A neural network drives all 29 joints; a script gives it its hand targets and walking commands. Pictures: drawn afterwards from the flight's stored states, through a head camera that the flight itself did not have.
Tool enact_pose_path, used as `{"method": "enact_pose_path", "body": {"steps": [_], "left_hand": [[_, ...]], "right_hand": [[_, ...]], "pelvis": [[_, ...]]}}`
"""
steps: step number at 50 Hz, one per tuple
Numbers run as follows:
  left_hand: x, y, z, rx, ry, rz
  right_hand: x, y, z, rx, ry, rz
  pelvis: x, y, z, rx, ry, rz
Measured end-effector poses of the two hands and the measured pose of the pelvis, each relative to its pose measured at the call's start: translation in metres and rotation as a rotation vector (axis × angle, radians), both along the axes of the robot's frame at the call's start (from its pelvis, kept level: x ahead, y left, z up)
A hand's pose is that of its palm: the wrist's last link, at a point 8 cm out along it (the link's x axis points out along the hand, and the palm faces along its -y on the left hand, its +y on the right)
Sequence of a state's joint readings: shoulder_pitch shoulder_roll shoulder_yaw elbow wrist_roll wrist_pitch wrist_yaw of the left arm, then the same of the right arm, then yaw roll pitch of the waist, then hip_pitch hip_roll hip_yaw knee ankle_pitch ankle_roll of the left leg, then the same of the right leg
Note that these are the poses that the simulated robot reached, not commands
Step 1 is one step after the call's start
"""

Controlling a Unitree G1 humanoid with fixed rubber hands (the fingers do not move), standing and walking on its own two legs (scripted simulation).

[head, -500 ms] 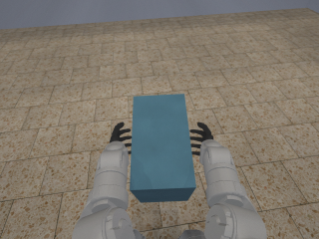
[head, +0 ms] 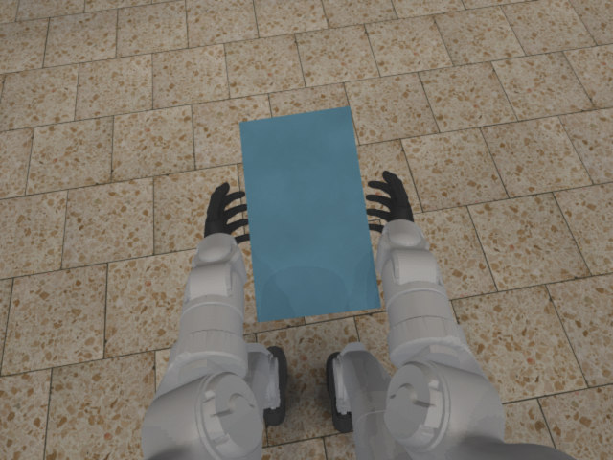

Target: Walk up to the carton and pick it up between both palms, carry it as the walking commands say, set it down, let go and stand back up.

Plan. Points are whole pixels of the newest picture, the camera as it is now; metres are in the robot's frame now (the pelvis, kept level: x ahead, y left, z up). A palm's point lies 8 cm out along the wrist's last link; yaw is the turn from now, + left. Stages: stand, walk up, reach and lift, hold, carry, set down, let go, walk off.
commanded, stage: set down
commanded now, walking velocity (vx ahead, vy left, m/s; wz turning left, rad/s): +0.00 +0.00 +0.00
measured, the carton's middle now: (310, 226) +0.43 -0.01 -0.12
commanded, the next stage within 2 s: none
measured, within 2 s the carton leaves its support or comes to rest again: neither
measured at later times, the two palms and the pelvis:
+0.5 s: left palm (235, 201) +0.48 +0.11 -0.11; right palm (382, 193) +0.48 -0.13 -0.11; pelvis +0.07 +0.02 -0.04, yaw -2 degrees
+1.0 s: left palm (251, 227) +0.47 +0.09 -0.21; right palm (376, 225) +0.47 -0.14 -0.22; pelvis +0.04 +0.02 -0.13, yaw -2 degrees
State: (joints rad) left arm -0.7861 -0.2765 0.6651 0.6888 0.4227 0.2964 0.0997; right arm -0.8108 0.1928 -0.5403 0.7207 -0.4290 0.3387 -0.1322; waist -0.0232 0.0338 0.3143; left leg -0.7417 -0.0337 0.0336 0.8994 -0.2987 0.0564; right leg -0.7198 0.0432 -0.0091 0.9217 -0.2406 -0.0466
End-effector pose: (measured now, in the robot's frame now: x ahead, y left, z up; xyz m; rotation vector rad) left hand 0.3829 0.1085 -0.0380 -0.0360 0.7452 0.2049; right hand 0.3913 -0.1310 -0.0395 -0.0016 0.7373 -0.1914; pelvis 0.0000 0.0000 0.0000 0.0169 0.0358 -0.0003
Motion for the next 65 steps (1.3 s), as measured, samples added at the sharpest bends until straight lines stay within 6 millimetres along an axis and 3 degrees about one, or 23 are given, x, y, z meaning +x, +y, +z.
{"method": "enact_pose_path", "body": {"steps": [10,21,25,30,36,45,54,65], "left_hand": [[0.037,-0.004,-0.046,0.004,-0.021,-0.020],[0.091,-0.003,-0.061,0.009,-0.060,-0.044],[0.097,-0.002,-0.075,0.016,-0.049,-0.058],[0.087,-0.002,-0.105,0.007,-0.001,-0.044],[0.078,-0.006,-0.130,-0.006,-0.004,-0.004],[0.078,-0.014,-0.155,0.000,-0.070,-0.018],[0.103,-0.014,-0.183,0.012,-0.079,-0.013],[0.127,-0.015,-0.223,0.012,-0.031,-0.033]], "right_hand": [[0.030,-0.002,-0.045,0.010,-0.023,-0.043],[0.083,-0.003,-0.058,-0.024,-0.055,-0.024],[0.090,-0.003,-0.072,-0.019,-0.042,-0.011],[0.081,-0.003,-0.103,-0.012,0.006,-0.001],[0.071,-0.004,-0.131,-0.001,0.003,-0.044],[0.067,-0.010,-0.161,-0.023,-0.055,-0.070],[0.091,-0.008,-0.189,-0.036,-0.047,-0.057],[0.109,-0.010,-0.232,-0.026,0.018,-0.050]], "pelvis": [[0.018,0.011,-0.031,-0.006,0.124,-0.025],[0.062,0.021,-0.043,-0.020,0.289,-0.026],[0.074,0.023,-0.044,-0.021,0.354,-0.026],[0.082,0.023,-0.048,-0.018,0.437,-0.025],[0.079,0.022,-0.066,-0.004,0.509,-0.025],[0.056,0.019,-0.107,-0.002,0.516,-0.022],[0.041,0.021,-0.146,-0.008,0.504,-0.030],[0.058,0.022,-0.163,-0.013,0.574,-0.028]]}}
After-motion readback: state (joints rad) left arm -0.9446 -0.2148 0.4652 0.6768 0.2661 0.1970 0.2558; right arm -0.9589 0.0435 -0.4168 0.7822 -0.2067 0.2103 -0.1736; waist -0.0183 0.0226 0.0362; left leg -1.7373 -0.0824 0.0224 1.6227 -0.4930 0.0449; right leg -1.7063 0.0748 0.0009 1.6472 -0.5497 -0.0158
